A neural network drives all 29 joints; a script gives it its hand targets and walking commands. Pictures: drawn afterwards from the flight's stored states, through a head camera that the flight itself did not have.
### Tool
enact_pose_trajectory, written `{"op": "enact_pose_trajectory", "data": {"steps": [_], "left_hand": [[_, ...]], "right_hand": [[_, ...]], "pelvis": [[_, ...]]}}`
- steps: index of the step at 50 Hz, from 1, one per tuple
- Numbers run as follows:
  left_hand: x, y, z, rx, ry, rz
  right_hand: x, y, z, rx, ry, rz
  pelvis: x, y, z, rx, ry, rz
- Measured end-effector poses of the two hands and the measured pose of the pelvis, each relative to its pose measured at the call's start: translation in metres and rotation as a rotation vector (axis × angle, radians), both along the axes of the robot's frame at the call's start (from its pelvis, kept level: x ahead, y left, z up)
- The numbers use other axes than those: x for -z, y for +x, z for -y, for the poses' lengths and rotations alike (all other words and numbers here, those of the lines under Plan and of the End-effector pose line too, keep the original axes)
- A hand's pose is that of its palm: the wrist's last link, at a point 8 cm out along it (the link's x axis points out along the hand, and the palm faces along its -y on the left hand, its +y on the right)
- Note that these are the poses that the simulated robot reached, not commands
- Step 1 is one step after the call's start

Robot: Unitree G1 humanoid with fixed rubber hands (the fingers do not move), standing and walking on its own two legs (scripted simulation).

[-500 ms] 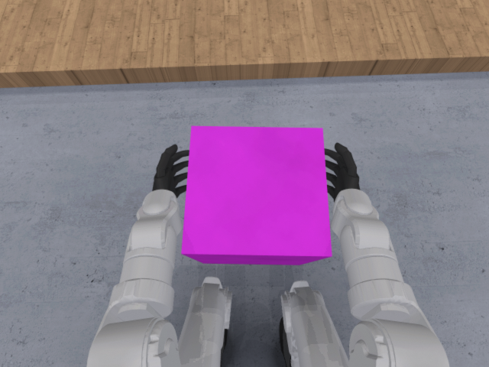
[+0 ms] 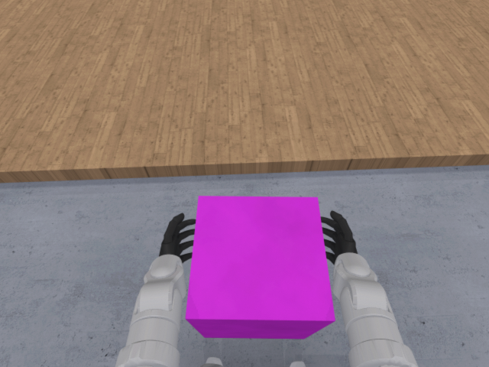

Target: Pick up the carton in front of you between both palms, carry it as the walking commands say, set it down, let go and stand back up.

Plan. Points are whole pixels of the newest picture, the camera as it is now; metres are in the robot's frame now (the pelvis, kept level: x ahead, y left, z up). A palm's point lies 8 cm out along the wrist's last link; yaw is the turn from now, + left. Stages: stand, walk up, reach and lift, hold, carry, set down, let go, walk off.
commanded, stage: reach and lift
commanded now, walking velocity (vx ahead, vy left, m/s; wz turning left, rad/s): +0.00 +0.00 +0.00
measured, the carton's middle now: (256, 273) +0.33 +0.01 -0.10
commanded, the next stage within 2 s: hold in 1.36 s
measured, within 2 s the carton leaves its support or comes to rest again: neither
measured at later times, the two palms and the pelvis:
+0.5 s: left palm (154, 242) +0.30 +0.15 +0.09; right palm (373, 240) +0.30 -0.15 +0.09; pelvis +0.01 +0.00 +0.06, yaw +0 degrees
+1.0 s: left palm (153, 234) +0.31 +0.15 +0.10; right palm (374, 232) +0.31 -0.15 +0.10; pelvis +0.01 +0.00 +0.07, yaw +0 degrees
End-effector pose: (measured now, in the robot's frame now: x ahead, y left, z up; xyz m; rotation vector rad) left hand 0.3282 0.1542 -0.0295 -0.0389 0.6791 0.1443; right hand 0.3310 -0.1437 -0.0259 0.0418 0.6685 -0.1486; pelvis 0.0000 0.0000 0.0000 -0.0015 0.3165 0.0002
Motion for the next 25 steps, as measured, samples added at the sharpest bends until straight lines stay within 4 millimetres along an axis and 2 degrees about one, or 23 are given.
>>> {"op": "enact_pose_trajectory", "data": {"steps": [9, 17, 21, 25], "left_hand": [[-0.056, -0.011, 0.001, 0.001, 0.001, 0.006], [-0.103, -0.020, 0.004, 0.013, 0.022, 0.028], [-0.116, -0.023, 0.004, 0.024, 0.032, 0.018], [-0.117, -0.026, 0.004, 0.025, 0.032, -0.006]], "right_hand": [[-0.057, -0.011, 0.001, -0.003, -0.003, 0.006], [-0.102, -0.019, 0.004, -0.024, -0.020, 0.028], [-0.114, -0.023, 0.005, -0.030, -0.032, 0.018], [-0.116, -0.027, 0.005, -0.032, -0.035, -0.006]], "pelvis": [[-0.038, 0.014, 0.000, -0.002, 0.002, 0.153], [-0.058, 0.018, -0.001, 0.000, 0.002, 0.297], [-0.062, 0.015, 0.000, 0.000, 0.003, 0.352], [-0.063, 0.009, 0.000, 0.001, 0.003, 0.383]]}}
